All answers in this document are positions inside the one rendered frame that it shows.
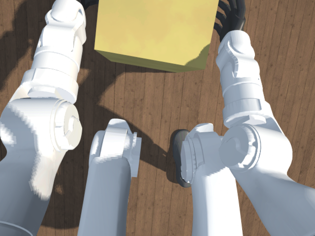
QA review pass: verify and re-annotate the right robot upper arm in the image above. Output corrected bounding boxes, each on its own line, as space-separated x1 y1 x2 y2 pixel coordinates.
219 123 315 236

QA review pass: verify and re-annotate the robot right forearm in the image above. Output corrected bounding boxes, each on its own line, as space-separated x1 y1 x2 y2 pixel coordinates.
216 30 284 134

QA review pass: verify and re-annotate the robot left shin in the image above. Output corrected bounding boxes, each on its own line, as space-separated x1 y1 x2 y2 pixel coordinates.
89 118 133 165

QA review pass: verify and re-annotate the robot left forearm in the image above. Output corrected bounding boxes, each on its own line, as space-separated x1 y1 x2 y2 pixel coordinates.
0 0 86 143

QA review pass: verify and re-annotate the robot right foot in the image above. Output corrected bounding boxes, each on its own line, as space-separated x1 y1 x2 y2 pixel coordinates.
172 129 191 188

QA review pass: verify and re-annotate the left robot upper arm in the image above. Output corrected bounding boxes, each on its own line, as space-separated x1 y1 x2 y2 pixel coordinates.
0 99 82 236

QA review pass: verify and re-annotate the robot left hand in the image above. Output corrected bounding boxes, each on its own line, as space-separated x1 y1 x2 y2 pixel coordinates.
76 0 99 11

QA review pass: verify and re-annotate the robot right hand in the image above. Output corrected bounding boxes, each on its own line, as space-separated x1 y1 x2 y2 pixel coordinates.
214 0 246 43

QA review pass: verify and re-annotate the carton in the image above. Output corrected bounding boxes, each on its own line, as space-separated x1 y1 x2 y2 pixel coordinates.
94 0 219 73

